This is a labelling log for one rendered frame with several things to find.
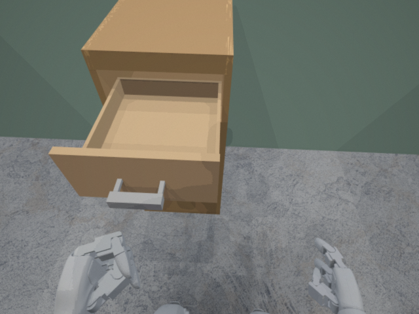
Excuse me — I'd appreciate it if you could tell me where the handle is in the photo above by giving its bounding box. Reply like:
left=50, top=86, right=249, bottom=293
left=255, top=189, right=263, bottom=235
left=106, top=179, right=165, bottom=211

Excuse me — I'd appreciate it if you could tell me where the robot right hand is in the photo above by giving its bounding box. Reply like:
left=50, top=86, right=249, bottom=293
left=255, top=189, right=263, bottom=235
left=308, top=237, right=364, bottom=314

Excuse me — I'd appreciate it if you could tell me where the robot left hand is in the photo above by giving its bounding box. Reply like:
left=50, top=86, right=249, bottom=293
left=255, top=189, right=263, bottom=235
left=54, top=231, right=140, bottom=314

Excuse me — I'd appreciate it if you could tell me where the cabinet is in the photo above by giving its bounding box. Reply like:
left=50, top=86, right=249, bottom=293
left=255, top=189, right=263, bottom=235
left=81, top=0, right=234, bottom=215

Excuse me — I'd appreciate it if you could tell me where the drawer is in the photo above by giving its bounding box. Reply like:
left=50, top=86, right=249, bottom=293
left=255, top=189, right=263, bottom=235
left=48, top=77, right=222, bottom=203

